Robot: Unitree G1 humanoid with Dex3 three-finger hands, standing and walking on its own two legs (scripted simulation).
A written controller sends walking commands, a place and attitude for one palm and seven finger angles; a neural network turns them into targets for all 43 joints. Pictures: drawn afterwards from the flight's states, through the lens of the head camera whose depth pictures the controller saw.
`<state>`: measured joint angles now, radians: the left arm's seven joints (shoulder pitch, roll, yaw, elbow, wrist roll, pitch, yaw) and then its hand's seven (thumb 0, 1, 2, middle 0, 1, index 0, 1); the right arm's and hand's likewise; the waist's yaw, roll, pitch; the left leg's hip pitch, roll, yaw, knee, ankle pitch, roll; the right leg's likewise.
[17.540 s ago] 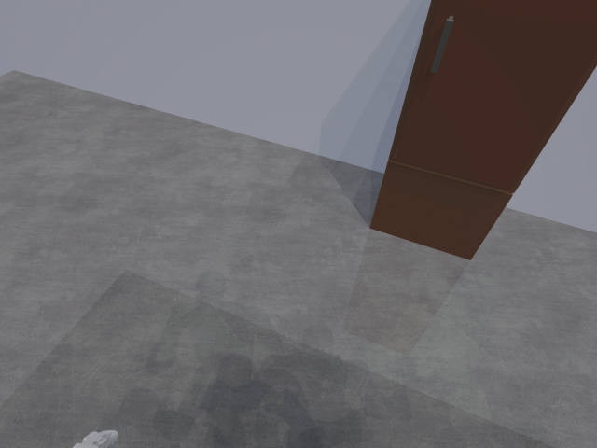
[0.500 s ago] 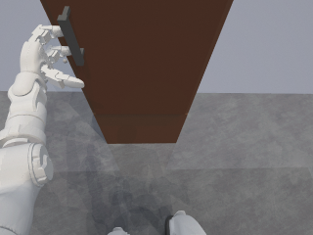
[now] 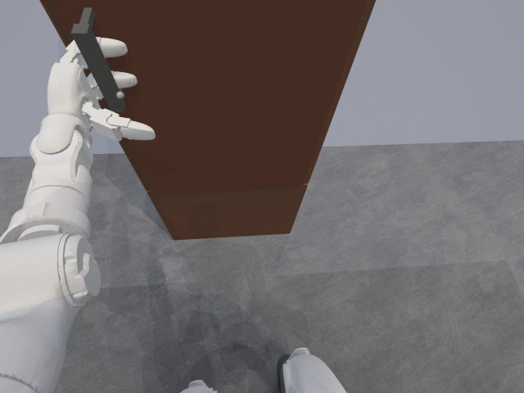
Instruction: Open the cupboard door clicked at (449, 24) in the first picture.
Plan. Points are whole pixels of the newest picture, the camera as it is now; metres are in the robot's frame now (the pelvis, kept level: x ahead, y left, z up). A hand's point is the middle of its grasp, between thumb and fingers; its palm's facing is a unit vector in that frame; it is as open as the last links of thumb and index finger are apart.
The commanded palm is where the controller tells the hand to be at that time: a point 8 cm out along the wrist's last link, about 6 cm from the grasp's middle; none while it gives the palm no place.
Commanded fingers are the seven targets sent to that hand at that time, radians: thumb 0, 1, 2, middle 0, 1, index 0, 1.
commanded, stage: slide the fingers in behind the handle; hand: left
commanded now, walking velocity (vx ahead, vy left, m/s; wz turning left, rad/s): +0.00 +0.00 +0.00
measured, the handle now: (104, 64) +0.58 +0.17 +0.12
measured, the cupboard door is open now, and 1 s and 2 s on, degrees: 0 0 31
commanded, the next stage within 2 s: close the thumb around the handle in 0.14 s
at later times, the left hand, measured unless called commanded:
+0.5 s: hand (119, 100) +0.52 +0.15 +0.11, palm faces -0.04 -1.00 -0.01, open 12.1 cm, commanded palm +0.49 +0.20 +0.11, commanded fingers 0.00 0.28 0.64 -0.36 -1.28 -0.36 -1.28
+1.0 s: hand (117, 99) +0.52 +0.15 +0.11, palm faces -0.04 -1.00 +0.00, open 5.7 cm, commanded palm +0.49 +0.20 +0.11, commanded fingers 0.00 0.90 0.90 -0.40 -1.35 -0.40 -1.35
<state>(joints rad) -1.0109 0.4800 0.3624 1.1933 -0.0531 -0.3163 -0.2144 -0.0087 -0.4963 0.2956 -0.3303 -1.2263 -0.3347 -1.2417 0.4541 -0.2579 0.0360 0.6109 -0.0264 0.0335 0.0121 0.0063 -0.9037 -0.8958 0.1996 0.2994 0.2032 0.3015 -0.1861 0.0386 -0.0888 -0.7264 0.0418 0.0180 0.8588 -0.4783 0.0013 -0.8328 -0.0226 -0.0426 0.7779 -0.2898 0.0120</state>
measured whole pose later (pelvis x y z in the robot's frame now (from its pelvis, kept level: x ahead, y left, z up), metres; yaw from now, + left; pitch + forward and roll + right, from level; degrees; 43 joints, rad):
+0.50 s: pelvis +0.00 +0.00 +0.00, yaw +0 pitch +19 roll -1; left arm -0.96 0.46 0.37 1.16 -0.08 -0.31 -0.23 -0.01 -0.20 0.42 -0.33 -1.23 -0.32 -1.24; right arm 0.42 -0.28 0.02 0.60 -0.02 0.05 0.00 0.01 -0.90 -0.90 0.20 0.30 0.20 0.30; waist -0.17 0.03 -0.09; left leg -0.68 0.05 0.02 0.83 -0.47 0.00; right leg -0.80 -0.02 -0.04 0.76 -0.29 0.01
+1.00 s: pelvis +0.00 +0.00 +0.00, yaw +0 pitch +18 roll -1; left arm -0.94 0.46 0.38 1.16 -0.09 -0.32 -0.23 0.02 0.76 0.83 -0.33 -1.32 -0.34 -1.34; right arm 0.44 -0.27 0.03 0.61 -0.02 0.04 0.00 0.01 -0.90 -0.90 0.20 0.30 0.20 0.30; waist -0.18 0.04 -0.10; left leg -0.68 0.05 0.02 0.83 -0.47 0.00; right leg -0.79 -0.01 -0.04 0.76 -0.28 0.01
